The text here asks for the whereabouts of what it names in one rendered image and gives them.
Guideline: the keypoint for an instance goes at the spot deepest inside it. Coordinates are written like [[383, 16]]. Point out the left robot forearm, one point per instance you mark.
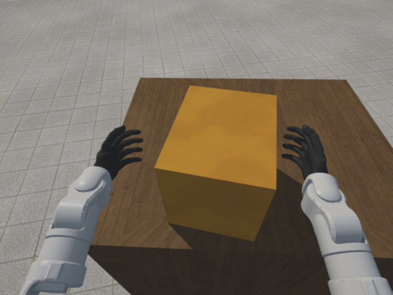
[[61, 262]]

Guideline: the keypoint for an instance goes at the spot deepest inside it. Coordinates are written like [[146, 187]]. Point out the carton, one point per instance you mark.
[[217, 169]]

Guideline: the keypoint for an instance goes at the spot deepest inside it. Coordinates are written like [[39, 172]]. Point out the left robot hand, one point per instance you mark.
[[111, 154]]

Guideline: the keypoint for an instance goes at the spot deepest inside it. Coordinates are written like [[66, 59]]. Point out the right robot forearm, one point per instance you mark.
[[351, 267]]

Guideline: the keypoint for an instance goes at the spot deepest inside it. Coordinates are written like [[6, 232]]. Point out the right robot hand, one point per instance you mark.
[[312, 155]]

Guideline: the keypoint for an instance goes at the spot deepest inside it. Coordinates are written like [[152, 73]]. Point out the pedestal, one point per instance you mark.
[[135, 245]]

